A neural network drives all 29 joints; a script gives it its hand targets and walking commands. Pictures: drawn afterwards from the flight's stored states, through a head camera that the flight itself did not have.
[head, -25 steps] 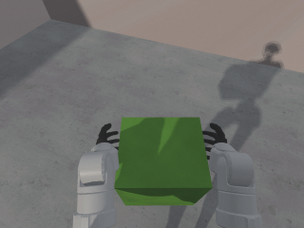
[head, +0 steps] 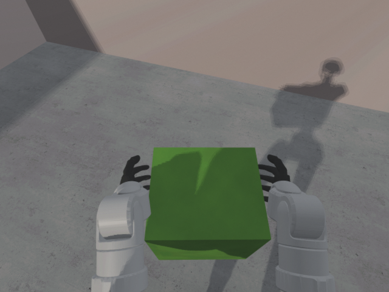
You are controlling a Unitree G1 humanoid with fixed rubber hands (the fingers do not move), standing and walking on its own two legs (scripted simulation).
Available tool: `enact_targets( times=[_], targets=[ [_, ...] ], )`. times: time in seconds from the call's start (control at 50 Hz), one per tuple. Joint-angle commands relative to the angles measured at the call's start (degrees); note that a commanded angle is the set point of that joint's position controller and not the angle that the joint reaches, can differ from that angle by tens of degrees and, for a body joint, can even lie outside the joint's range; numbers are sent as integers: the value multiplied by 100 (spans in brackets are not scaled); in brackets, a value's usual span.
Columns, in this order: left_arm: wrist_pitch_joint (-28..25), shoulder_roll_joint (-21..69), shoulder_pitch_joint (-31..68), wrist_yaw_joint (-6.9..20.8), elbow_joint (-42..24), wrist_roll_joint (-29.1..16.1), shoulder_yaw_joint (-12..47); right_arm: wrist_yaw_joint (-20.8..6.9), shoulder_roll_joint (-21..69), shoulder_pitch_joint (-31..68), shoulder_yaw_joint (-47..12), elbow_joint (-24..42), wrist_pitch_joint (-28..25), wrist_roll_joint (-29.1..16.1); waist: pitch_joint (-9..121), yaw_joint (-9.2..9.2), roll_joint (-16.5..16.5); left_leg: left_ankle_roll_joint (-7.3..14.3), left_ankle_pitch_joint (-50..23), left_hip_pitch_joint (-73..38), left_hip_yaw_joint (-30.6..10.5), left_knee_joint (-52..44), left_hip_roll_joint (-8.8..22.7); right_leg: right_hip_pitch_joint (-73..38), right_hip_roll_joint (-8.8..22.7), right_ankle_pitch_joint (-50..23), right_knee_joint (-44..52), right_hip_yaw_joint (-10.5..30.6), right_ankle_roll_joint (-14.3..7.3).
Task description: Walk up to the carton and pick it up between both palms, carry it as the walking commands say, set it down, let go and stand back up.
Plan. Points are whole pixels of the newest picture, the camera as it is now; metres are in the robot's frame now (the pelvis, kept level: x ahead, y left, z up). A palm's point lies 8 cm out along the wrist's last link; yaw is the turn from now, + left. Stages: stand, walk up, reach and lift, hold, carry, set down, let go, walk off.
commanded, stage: carry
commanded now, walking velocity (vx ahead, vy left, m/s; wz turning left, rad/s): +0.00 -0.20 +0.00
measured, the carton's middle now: (203, 207) +0.32 +0.01 -0.01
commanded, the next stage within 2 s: none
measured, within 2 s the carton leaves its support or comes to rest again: neither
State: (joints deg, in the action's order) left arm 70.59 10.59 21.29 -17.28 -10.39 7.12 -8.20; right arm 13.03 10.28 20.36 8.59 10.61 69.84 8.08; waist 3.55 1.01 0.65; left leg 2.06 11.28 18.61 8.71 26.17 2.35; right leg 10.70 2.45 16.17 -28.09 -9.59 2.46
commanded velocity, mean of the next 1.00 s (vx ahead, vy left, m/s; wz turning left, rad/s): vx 0.00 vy -0.05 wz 0.00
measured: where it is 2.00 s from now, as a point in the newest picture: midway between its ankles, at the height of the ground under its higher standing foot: outside the picture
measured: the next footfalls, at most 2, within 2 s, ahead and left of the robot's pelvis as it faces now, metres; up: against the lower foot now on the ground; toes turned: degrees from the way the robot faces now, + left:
left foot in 0.28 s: +0.09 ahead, +0.05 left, +0.00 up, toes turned +10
right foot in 0.48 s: +0.09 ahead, -0.20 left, +0.00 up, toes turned -8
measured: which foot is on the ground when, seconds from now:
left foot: down 0.00-0.14, up 0.16-0.26, down 0.28-1.00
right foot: down 0.00-0.30, up 0.32-0.46, down 0.48-1.00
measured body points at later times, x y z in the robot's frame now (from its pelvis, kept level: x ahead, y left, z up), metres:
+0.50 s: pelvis +0.06 -0.09 -0.01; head +0.07 -0.09 +0.44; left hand +0.37 +0.05 +0.06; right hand +0.36 -0.24 +0.06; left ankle +0.05 +0.04 -0.75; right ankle +0.05 -0.20 -0.75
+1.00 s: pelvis +0.06 -0.13 -0.02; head +0.06 -0.13 +0.43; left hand +0.36 +0.02 +0.07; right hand +0.36 -0.27 +0.06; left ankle +0.05 +0.04 -0.75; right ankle +0.05 -0.20 -0.75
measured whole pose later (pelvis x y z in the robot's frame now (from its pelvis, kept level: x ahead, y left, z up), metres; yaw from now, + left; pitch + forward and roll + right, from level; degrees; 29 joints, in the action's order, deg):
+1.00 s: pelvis +0.06 -0.13 -0.02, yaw +1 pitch +3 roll +1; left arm 70.4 10.2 20.3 -17.1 -7.4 6.7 -8.5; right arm 14.0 10.0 19.6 8.0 8.0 70.3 7.7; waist 4.0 0.0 -0.1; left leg -4.7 14.6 17.2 6.8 29.8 7.3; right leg 17.7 1.3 18.6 -33.2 -9.2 -3.5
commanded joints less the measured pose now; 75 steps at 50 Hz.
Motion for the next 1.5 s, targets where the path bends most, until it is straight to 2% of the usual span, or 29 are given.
enact_targets(
  times=[0.0,0.02,0.06,0.08,0.1,0.12,0.14,0.16,0.18,0.22,0.24,0.26,0.28,0.3,0.32,0.36,0.4,0.42,0.44,0.46,0.48,0.5,0.6,0.7,0.9,1.14,1.32,1.42,1.48],
  targets=[
    [9,6022,2630,2634,-125,-2567,3842,-2138,5856,2554,-3796,285,53,-2612,2480,-148,708,586,-7050,-3512,-1133,516,1268,1228,-209,-557,345,-189,87],
    [15,6059,2678,2630,-127,-2593,3878,-2141,5868,2560,-3821,299,54,-2625,2420,-164,813,598,-7144,-3663,-1241,541,1374,1378,-290,-160,611,-233,85],
    [32,6088,2763,2638,-118,-2657,3929,-2134,5862,2521,-3829,276,55,-2611,2478,-151,662,412,-6086,-2987,-1070,617,1277,478,-235,-1096,1194,-191,24],
    [30,6104,2807,2636,-89,-2662,3909,-2125,5853,2516,-3830,277,63,-2606,2457,-153,308,218,-4929,-2217,-783,726,1038,-308,-107,-2292,1216,-141,-22],
    [25,6118,2798,2636,-85,-2671,3885,-2114,5853,2569,-3860,338,61,-2618,2404,-111,-118,24,-3578,-1187,-399,1055,762,-1282,183,-4049,999,-55,-126],
    [13,6114,2717,2632,-118,-2668,3866,-2110,5858,2654,-3906,443,56,-2637,2309,-42,-654,-166,-1586,151,-11,1375,462,-2344,638,-6195,560,170,-323],
    [7,6082,2662,2617,-161,-2646,3841,-2126,5851,2751,-3951,544,65,-2664,2082,17,-1382,-340,1560,1795,399,1644,23,-3494,1131,-8534,-42,553,-634],
    [14,5967,2547,2602,-118,-2580,3757,-2144,5829,2777,-3962,487,87,-2682,1904,43,-1361,-421,2065,2524,507,1918,-165,-3859,1265,-9462,-460,725,-803],
    [25,5907,2433,2598,-73,-2464,3669,-2161,5819,2724,-3960,368,109,-2693,1958,33,-1106,-399,1711,2308,451,1765,-151,-3583,1195,-8995,-524,646,-838],
    [5,5929,2510,2592,-187,-2390,3609,-2201,5861,2947,-4041,461,111,-2805,2103,-17,-966,-301,506,958,602,674,-281,-2534,841,-8192,-749,87,-778],
    [-16,5938,2676,2581,-270,-2411,3631,-2217,5888,2929,-4033,441,104,-2834,2170,-140,-782,-278,-515,9,730,-44,-308,-1861,681,-7520,-1102,-143,-677],
    [-41,5955,2830,2564,-340,-2447,3707,-2245,5919,2899,-4010,421,85,-2848,2227,-300,-573,-148,-1809,-1274,591,-822,-76,-838,545,-6542,-1544,-198,-479],
    [-92,5948,2915,2556,-502,-2491,3819,-2266,5930,2922,-3976,503,39,-2874,2376,-346,-69,185,-4158,-2802,-508,-511,704,654,203,-3687,-2112,15,-323],
    [-75,6085,2840,2535,-487,-2536,3931,-2265,5916,2808,-3836,377,6,-2828,2623,-294,979,966,-7017,-3722,-1884,133,1924,1888,-415,1086,-3094,431,-195],
    [-69,6105,2747,2533,-379,-2494,3920,-2267,5925,2659,-3830,157,25,-2796,2862,-210,831,1199,-6776,-3481,-2041,152,2388,1848,1,1630,-3154,1304,-253],
    [-47,6085,2809,2557,-282,-2535,3853,-2294,5990,2784,-3909,128,47,-2788,2364,-176,552,832,-5122,-2836,-1421,-66,2050,1801,379,1490,-1423,1280,-249],
    [-40,6074,2836,2554,-230,-2547,3790,-2319,5978,2758,-3842,108,55,-2774,2292,-172,878,479,-4028,-1922,-764,-76,1507,863,-8,673,-475,565,-138],
    [-40,6086,2713,2571,-49,-2517,3742,-2314,5947,2625,-3763,-83,57,-2701,2332,-111,923,243,-3331,-1595,-509,46,1328,393,-26,-186,202,362,-126],
    [-52,6094,2735,2599,-10,-2540,3714,-2304,5931,2591,-3727,-133,43,-2654,2309,-110,759,-59,-2470,-1318,-387,135,1107,-1,54,-1037,729,317,-126],
    [-53,6112,2816,2632,-13,-2586,3708,-2291,5941,2624,-3708,-176,15,-2613,2306,-128,393,-278,-1525,-868,-330,279,948,-446,497,-1715,779,724,-134],
    [-54,6085,2841,2651,142,-2491,3658,-2279,5980,2661,-3667,-277,38,-2560,2132,-178,-357,-454,-405,-520,-218,415,662,-389,1078,-3329,365,1323,-287],
    [-63,6140,2904,2660,191,-2487,3676,-2267,5978,2866,-3700,-133,33,-2593,1994,-195,-597,-470,114,-619,-254,374,612,-275,1152,-4056,103,1204,-430],
    [-44,6008,2792,2676,350,-2506,3458,-2238,5939,2877,-3760,-206,64,-2624,2144,-116,-490,-488,-904,-588,-270,569,657,-475,877,-4461,-142,957,-392],
    [-75,5941,2766,2684,283,-2508,3446,-2220,5936,2923,-3807,-142,36,-2645,2141,-93,-594,-495,-737,-505,-233,587,547,-632,887,-4888,-217,889,-422],
    [-65,5884,2840,2691,-45,-2595,3580,-2189,5871,2853,-3799,17,16,-2618,2203,-78,-288,-403,-1287,-844,-338,413,640,-370,725,-3558,-180,739,-416],
    [27,5894,2945,2719,111,-2585,3566,-2223,5828,2893,-3713,-82,76,-2514,1791,-109,-177,-300,-500,-769,-470,111,683,187,713,-1426,213,779,-447],
    [43,5924,2993,2709,233,-2545,3527,-2268,5856,2983,-3677,-193,107,-2514,1694,-111,-139,-260,-471,-619,-538,7,683,264,694,-979,321,760,-414],
    [78,5971,2877,2695,403,-2542,3488,-2308,5890,3005,-3733,-322,161,-2600,1789,-71,-156,-328,-1975,-143,-619,766,752,136,933,-2447,-428,556,-312],
    [42,6014,2881,2675,305,-2541,3550,-2323,5939,3016,-3788,-269,150,-2657,1877,-72,-236,-299,-2041,41,-648,1002,634,144,1082,-2618,-536,510,-370]
  ],
)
